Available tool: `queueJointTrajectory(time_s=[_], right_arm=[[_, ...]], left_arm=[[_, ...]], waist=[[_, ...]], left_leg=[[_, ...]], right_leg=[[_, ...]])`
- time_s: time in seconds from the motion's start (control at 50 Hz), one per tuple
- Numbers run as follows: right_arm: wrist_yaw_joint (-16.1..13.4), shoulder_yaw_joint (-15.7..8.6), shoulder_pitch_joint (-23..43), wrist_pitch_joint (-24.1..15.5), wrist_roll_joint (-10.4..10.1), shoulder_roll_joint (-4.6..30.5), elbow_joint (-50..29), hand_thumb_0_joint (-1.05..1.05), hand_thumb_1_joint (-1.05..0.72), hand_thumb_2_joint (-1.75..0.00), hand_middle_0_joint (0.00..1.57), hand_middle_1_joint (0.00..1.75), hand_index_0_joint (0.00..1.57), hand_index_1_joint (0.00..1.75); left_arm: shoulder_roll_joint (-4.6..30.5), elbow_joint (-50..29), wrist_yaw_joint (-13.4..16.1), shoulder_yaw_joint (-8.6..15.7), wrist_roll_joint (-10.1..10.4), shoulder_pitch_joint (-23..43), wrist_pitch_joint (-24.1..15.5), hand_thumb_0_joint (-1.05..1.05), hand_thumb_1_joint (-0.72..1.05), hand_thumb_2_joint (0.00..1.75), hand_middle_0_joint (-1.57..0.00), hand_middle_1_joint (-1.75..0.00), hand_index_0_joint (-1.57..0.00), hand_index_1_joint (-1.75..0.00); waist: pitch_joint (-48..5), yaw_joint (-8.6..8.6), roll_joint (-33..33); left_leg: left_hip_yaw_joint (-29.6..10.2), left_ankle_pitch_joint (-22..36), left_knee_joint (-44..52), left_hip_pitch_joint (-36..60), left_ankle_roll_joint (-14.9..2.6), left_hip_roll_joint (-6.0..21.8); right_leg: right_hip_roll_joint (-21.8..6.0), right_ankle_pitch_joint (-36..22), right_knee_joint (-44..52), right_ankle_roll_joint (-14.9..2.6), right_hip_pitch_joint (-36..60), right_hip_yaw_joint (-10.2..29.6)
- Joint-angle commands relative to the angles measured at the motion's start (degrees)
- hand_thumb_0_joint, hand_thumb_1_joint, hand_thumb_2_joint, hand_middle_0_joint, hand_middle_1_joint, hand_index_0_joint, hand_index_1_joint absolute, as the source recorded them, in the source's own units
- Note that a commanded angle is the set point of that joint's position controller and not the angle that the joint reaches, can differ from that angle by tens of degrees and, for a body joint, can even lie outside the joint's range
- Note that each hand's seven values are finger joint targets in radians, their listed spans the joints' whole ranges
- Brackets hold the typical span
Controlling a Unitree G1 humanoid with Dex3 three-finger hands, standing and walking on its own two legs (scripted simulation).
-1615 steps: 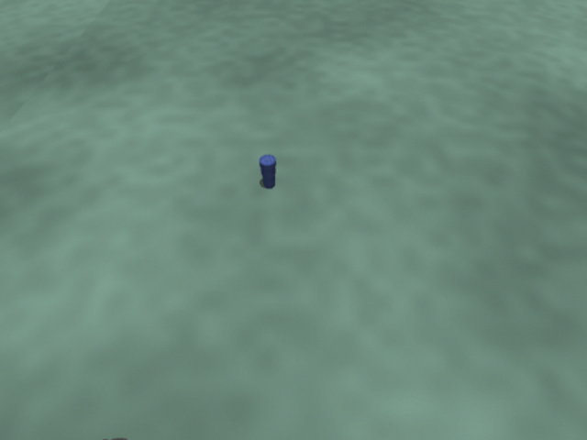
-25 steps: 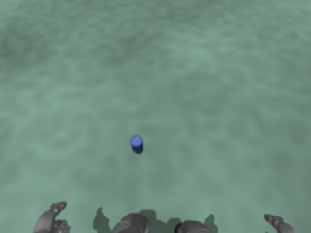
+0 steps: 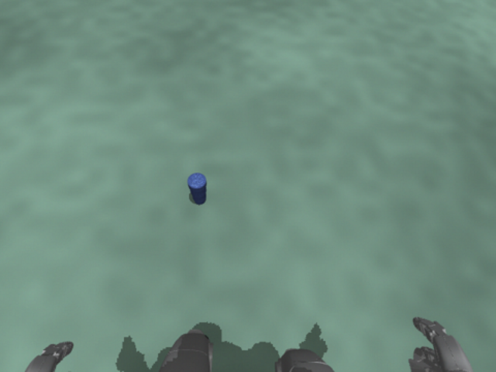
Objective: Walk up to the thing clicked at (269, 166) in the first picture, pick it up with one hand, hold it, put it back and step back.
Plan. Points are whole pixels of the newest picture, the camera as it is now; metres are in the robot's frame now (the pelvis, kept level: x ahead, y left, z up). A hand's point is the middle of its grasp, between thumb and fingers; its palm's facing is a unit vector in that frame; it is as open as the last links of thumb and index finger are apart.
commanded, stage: step back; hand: left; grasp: from the side
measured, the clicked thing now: (198, 190) +0.76 +0.23 -0.68
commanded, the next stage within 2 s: stand in 1.84 s
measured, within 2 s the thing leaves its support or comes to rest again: neither
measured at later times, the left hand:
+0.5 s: hand out of the picture -0.04 +0.22 -0.14, palm faces +0.08 -0.93 -0.36, open 7.4 cm
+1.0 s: hand out of the picture -0.26 +0.18 -0.13, palm faces +0.09 -0.89 -0.44, open 7.4 cm
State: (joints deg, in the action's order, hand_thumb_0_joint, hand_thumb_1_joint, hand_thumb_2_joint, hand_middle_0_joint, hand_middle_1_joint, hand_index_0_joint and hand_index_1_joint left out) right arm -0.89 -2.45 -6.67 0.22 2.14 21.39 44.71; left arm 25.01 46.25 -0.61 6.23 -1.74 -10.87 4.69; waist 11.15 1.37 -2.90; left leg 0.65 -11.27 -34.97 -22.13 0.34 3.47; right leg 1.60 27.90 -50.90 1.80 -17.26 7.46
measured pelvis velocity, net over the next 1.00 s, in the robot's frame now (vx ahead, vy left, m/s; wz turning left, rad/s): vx -0.28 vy -0.11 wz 0.08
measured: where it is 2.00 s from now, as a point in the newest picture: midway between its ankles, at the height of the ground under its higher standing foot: outside the picture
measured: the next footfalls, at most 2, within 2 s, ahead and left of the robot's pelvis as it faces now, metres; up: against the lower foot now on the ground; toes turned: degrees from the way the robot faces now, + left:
right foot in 0.04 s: -0.02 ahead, -0.15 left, +0.00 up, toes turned +3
left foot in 0.40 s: -0.12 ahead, +0.06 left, +0.00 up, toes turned +5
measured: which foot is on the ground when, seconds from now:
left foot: down 0.00-0.08, up 0.10-0.38, down 0.40-0.78, up 0.80-1.00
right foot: up 0.00-0.02, down 0.04-0.42, up 0.44-0.72, down 0.74-1.00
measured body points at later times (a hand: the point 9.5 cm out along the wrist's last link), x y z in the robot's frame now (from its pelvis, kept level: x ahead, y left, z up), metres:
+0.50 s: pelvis -0.17 -0.05 +0.00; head -0.11 -0.03 +0.44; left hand -0.05 +0.27 -0.12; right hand -0.06 -0.35 -0.11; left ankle -0.16 +0.06 -0.72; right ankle -0.11 -0.17 -0.68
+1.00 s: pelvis -0.28 -0.11 +0.00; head -0.27 -0.13 +0.45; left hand -0.27 +0.22 -0.10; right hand -0.19 -0.42 -0.14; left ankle -0.27 +0.04 -0.70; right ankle -0.28 -0.24 -0.72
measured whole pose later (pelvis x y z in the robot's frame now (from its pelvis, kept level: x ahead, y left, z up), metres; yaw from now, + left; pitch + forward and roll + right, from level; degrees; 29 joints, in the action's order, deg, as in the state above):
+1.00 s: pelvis -0.28 -0.11 +0.00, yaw +4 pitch -2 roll +0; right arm 1.2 -3.5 -14.7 2.3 1.9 24.3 54.9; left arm 20.7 54.6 -0.6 3.9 -2.9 -16.6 -1.1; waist 2.5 1.7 4.2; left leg -5.9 -24.0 -47.0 -21.0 0.8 -1.2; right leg -1.2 21.1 -35.9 0.3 -12.7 0.7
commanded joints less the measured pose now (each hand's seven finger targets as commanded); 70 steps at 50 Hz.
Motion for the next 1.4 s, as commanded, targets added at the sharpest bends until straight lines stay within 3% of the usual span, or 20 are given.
queueJointTrajectory(time_s=[0.0,0.04,0.06,0.08,0.1,0.16,0.32,0.38,0.4,0.44,0.5,0.62,0.7,0.78,0.84,1.04,1.08,1.1,1.14,1.38], right_arm=[[-1.3,-5.4,0.4,0.4,-0.5,17.9,-4.1,0.00,-0.90,-0.90,0.20,0.30,0.20,0.30],[-1.2,-4.3,0.0,1.0,-1.3,14.5,-4.0,0.00,-0.90,-0.90,0.20,0.30,0.20,0.30],[-1.6,-3.3,-0.8,1.0,-1.5,10.6,-4.6,0.00,-0.90,-0.90,0.20,0.30,0.20,0.30],[-2.8,-4.4,1.8,1.0,-1.5,12.5,-4.8,0.00,-0.90,-0.90,0.20,0.30,0.20,0.30],[-2.8,-5.2,0.1,0.8,-1.9,14.8,-3.3,0.00,-0.90,-0.90,0.20,0.30,0.20,0.30],[-2.2,-3.5,-4.9,0.5,-2.5,12.3,-0.1,0.00,-0.90,-0.90,0.20,0.30,0.20,0.30],[-2.4,-2.9,-7.7,-1.1,-1.0,10.3,-0.2,0.00,-0.90,-0.90,0.20,0.30,0.20,0.30],[-2.1,-4.4,-9.9,-1.3,0.1,13.3,1.3,0.00,-0.90,-0.90,0.20,0.30,0.20,0.30],[-2.0,-5.5,-7.1,-1.1,0.6,18.7,0.3,0.00,-0.90,-0.90,0.20,0.30,0.20,0.30],[-2.4,-6.5,-3.5,-1.3,0.2,23.3,-1.4,0.00,-0.90,-0.90,0.20,0.30,0.20,0.30],[-2.6,-4.0,1.2,-1.4,0.5,15.2,-2.2,0.00,-0.90,-0.90,0.20,0.30,0.20,0.30],[-0.9,-4.3,-4.2,-0.7,0.2,13.9,-0.5,0.00,-0.90,-0.90,0.20,0.30,0.20,0.30],[0.4,-4.9,-2.0,1.5,0.7,16.6,-0.1,0.00,-0.90,-0.90,0.20,0.30,0.20,0.30],[-0.1,-4.4,2.6,1.3,-0.4,13.8,-0.8,0.00,-0.90,-0.90,0.20,0.30,0.20,0.30],[0.7,-3.7,-1.0,0.6,-1.4,12.1,2.9,0.00,-0.90,-0.90,0.20,0.30,0.20,0.30],[2.2,-4.0,-5.2,-2.2,-0.1,11.5,6.5,0.00,-0.90,-0.90,0.20,0.30,0.20,0.30],[1.5,-5.5,-10.7,-3.1,0.2,14.5,8.4,0.00,-0.90,-0.90,0.20,0.30,0.20,0.30],[1.5,-6.7,-12.5,-3.0,0.1,19.8,8.4,0.00,-0.90,-0.90,0.20,0.30,0.20,0.30],[1.7,-7.0,-11.7,-2.7,0.0,20.1,7.8,0.00,-0.90,-0.90,0.20,0.30,0.20,0.30],[0.4,-2.0,-3.4,-1.6,-2.4,9.1,5.2,0.00,-0.90,-0.90,0.20,0.30,0.20,0.30]], left_arm=[[6.7,-0.8,-0.1,2.4,0.0,-9.2,-2.2,0.00,0.90,0.90,-0.20,-0.30,-0.20,-0.30],[10.4,-0.6,-0.2,3.4,-1.1,-9.5,-2.5,0.00,0.90,0.90,-0.20,-0.30,-0.20,-0.30],[15.5,-2.4,-0.4,4.6,-1.2,-7.3,-2.4,0.00,0.90,0.90,-0.20,-0.30,-0.20,-0.30],[19.9,-5.1,0.0,5.1,-1.5,-1.3,-2.2,0.00,0.90,0.90,-0.20,-0.30,-0.20,-0.30],[18.2,-6.5,0.4,4.6,-1.1,3.5,-2.5,0.00,0.90,0.90,-0.20,-0.30,-0.20,-0.30],[10.6,-7.4,1.0,2.7,-1.2,7.8,-2.7,0.00,0.90,0.90,-0.20,-0.30,-0.20,-0.30],[9.3,-8.9,2.3,2.3,-0.8,1.5,-1.7,0.00,0.90,0.90,-0.20,-0.30,-0.20,-0.30],[6.9,-9.9,1.5,0.7,0.4,1.5,-0.4,0.00,0.90,0.90,-0.20,-0.30,-0.20,-0.30],[4.1,-10.1,1.5,0.2,0.8,0.2,-0.5,0.00,0.90,0.90,-0.20,-0.30,-0.20,-0.30],[9.8,-9.7,2.4,1.9,0.1,5.1,-0.1,0.00,0.90,0.90,-0.20,-0.30,-0.20,-0.30],[8.4,-6.4,1.4,2.2,0.9,0.8,0.0,0.00,0.90,0.90,-0.20,-0.30,-0.20,-0.30],[6.8,-4.2,0.6,0.4,0.4,0.4,-3.3,0.00,0.90,0.90,-0.20,-0.30,-0.20,-0.30],[6.5,3.6,1.1,0.7,0.2,-8.4,-5.5,0.00,0.90,0.90,-0.20,-0.30,-0.20,-0.30],[19.7,0.5,1.7,3.4,-1.6,2.4,-6.1,0.00,0.90,0.90,-0.20,-0.30,-0.20,-0.30],[11.9,1.3,1.8,1.6,-0.8,4.7,-7.4,0.00,0.90,0.90,-0.20,-0.30,-0.20,-0.30],[12.9,3.2,0.9,1.3,0.0,-0.9,-6.6,0.00,0.90,0.90,-0.20,-0.30,-0.20,-0.30],[7.1,2.3,0.9,-0.7,0.6,-0.6,-6.7,0.00,0.90,0.90,-0.20,-0.30,-0.20,-0.30],[6.3,1.7,1.0,-0.7,1.2,3.1,-6.7,0.00,0.90,0.90,-0.20,-0.30,-0.20,-0.30],[11.1,2.0,1.4,0.4,0.8,3.8,-6.8,0.00,0.90,0.90,-0.20,-0.30,-0.20,-0.30],[7.9,7.3,1.7,0.5,0.5,-3.2,-8.0,0.00,0.90,0.90,-0.20,-0.30,-0.20,-0.30]], waist=[[-18.9,0.77,15.6],[-16.1,0.96,6.0],[-12.6,1.04,-8.7],[-10.2,3.11,-15.5],[-7.0,0.67,-14.5],[-8.1,-2.71,-6.9],[-15.2,0.50,-10.2],[-16.7,-0.37,1.3],[-15.9,0.61,15.7],[-11.7,-2.58,15.5],[-11.2,1.38,7.7],[-14.2,-3.34,14.2],[-15.2,-0.17,16.2],[-2.5,1.50,-7.4],[-1.2,-1.75,-2.5],[-8.0,-0.28,-7.2],[-13.5,-2.82,4.8],[-11.8,-4.29,13.8],[-6.9,-3.98,9.2],[-13.8,2.23,7.2]], left_leg=[[-10.6,13.7,3.5,9.5,-10.55,9.9],[-8.1,0.1,-3.0,-2.9,-4.76,3.2],[-4.4,-17.9,-13.4,-13.6,-1.07,-7.6],[-6.0,-25.2,-27.4,-7.5,0.23,-7.7],[-8.8,-23.1,-32.6,-2.7,-0.32,-5.5],[-7.8,-15.4,-34.6,-5.3,-0.46,-10.0],[-1.9,-15.2,-1.2,-2.5,-0.65,-4.2],[-10.5,9.2,13.6,14.0,-3.37,1.2],[-26.8,21.1,13.8,18.9,-9.25,13.8],[-35.5,17.0,15.9,0.2,-20.23,24.9],[-13.8,21.6,10.9,3.7,-13.06,11.2],[-10.2,-4.0,10.5,17.5,-12.62,7.4],[-7.7,-14.7,5.7,7.2,-10.81,6.7],[-10.6,-19.0,-19.9,-4.1,0.21,-2.7],[-10.0,-9.3,-20.5,-5.0,0.23,-5.5],[0.3,-10.4,9.9,8.4,-0.93,-5.5],[-15.9,-10.9,15.5,21.7,-4.91,2.1],[-32.2,-16.3,18.9,22.6,-10.65,12.1],[-34.1,-19.5,20.2,15.4,-17.01,15.8],[-8.7,11.0,-0.9,1.3,-4.45,1.6]], right_leg=[[-1.0,-10.2,23.4,-2.51,8.1,-6.8],[-5.5,-10.5,26.9,-5.65,12.0,3.6],[-16.2,-10.3,30.5,-9.77,10.2,18.6],[-25.1,-11.6,34.6,-18.95,-5.5,25.2],[-25.5,-10.5,36.2,-19.10,-13.8,24.7],[-11.8,-30.4,25.4,-12.36,-3.4,2.6],[-14.6,-45.2,15.4,-13.43,16.8,4.2],[-8.1,-25.5,5.6,-6.75,0.5,0.2],[1.3,0.4,-5.2,-3.80,-13.7,-5.8],[-0.3,9.3,-22.2,-2.65,-7.2,4.3],[4.0,0.8,-27.5,-2.55,-10.2,5.4],[0.1,1.0,2.8,0.12,-8.6,-3.7],[0.6,-5.7,29.4,-2.52,8.3,-9.9],[-24.7,27.0,40.5,-16.25,-15.5,30.0],[-13.2,2.8,33.8,-10.38,-6.5,9.1],[-14.5,-7.2,25.1,-10.34,2.8,4.0],[-7.2,-16.0,7.2,-5.56,-6.4,-4.5],[-0.3,0.9,-0.2,-3.56,-16.4,-11.3],[-4.4,6.2,-5.4,-4.37,-16.0,-3.7],[-3.5,-22.9,24.8,-4.37,16.2,-7.4]])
